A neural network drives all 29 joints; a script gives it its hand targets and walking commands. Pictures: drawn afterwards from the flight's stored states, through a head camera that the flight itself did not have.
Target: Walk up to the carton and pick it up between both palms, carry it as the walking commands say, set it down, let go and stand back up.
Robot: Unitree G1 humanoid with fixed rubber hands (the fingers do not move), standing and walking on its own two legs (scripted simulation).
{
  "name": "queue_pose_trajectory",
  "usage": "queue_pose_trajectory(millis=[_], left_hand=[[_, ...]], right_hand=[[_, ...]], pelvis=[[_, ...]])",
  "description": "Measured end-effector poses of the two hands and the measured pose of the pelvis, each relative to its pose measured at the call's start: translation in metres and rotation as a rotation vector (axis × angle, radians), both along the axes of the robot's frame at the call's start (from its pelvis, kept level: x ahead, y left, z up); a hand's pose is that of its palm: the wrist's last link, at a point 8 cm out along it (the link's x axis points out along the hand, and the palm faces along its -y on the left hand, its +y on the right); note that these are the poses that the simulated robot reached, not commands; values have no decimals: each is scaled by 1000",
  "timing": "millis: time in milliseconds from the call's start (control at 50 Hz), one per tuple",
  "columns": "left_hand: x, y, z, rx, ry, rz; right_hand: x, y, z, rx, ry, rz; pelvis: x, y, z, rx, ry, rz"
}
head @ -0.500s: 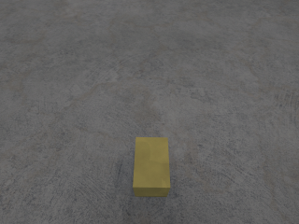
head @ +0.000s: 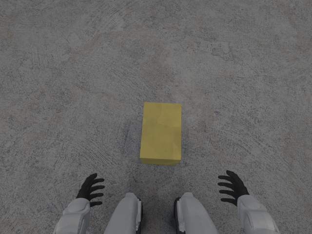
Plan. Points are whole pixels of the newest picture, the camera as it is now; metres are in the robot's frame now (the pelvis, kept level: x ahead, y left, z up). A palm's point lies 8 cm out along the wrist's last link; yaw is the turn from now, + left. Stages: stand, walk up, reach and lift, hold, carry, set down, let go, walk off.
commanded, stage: reach and lift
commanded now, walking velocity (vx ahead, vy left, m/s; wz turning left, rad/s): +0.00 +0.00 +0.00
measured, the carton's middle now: (160, 135) +0.49 -0.02 -0.60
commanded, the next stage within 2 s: none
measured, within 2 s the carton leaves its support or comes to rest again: neither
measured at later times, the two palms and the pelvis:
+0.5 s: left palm (99, 156) +0.30 +0.18 -0.15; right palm (228, 154) +0.31 -0.21 -0.15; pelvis -0.06 -0.02 -0.05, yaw +0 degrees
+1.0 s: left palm (110, 116) +0.45 +0.17 -0.18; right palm (223, 112) +0.46 -0.22 -0.17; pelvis -0.04 +0.00 -0.06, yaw -1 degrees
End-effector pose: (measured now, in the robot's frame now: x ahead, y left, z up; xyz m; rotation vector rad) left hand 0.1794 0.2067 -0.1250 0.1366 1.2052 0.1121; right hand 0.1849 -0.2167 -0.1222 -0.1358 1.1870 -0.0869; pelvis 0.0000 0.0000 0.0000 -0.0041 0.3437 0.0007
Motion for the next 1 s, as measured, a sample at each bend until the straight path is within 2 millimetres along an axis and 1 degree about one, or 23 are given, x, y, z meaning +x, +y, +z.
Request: queue_pose_trajectory(millis=[40,100,180,260,320,380,480,580,680,780,840,940,1000], left_hand=[[13,2,2,20,-56,-3],[30,0,8,28,-120,-7],[41,-11,11,9,-144,-7],[50,-21,3,-11,-144,4],[62,-25,-6,-13,-158,13],[80,-25,-12,-10,-186,31],[116,-23,-20,-14,-237,51],[153,-24,-27,-14,-292,59],[188,-30,-34,-12,-364,56],[213,-32,-44,-8,-430,70],[226,-33,-49,-9,-457,68],[251,-37,-52,-18,-501,70],[268,-39,-53,-20,-531,74]], right_hand=[[14,-3,0,5,-55,0],[31,-6,5,15,-112,2],[40,-9,8,20,-129,-3],[48,-8,-2,37,-126,-6],[59,-5,-14,51,-127,-3],[77,0,-22,49,-153,0],[116,6,-27,42,-211,-6],[155,8,-32,29,-259,-18],[190,12,-39,40,-329,-28],[219,13,-46,40,-405,-25],[235,8,-47,31,-445,-19],[258,-3,-47,16,-478,-9],[273,-4,-49,32,-501,-9]], pelvis=[[-6,-2,-5,1,11,1],[-14,-4,-9,7,11,0],[-23,-8,-13,14,-7,-5],[-35,-11,-21,19,-23,-8],[-44,-13,-29,23,-22,-9],[-52,-16,-36,28,-6,-13],[-60,-17,-44,27,42,-9],[-58,-16,-49,21,121,-7],[-50,-12,-53,15,220,-11],[-42,-7,-58,14,321,-21],[-39,-5,-60,14,368,-24],[-37,-4,-61,17,415,-28],[-38,-4,-63,21,441,-33]])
